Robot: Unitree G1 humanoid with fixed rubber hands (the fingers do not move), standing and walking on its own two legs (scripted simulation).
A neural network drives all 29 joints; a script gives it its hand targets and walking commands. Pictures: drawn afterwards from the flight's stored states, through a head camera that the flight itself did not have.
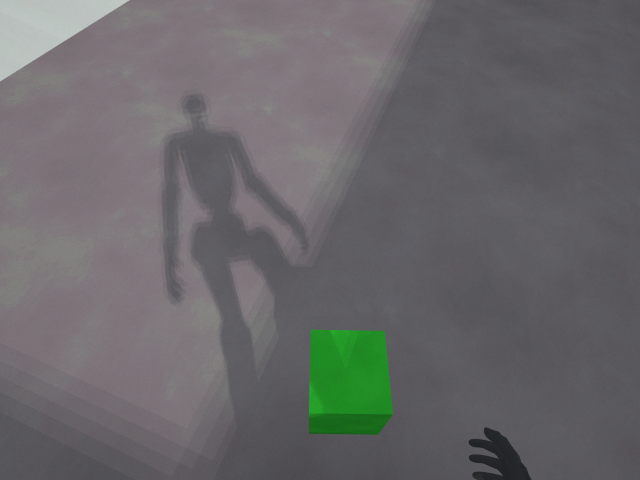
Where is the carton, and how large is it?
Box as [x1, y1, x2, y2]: [309, 330, 392, 434]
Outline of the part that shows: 311,330 309,433 377,434 392,414 384,331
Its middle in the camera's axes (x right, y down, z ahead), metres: +0.08 +0.41 +1.08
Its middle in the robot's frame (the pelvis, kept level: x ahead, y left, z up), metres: +0.41 -0.04 -0.64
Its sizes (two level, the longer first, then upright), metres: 0.210 0.200 0.250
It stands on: the floor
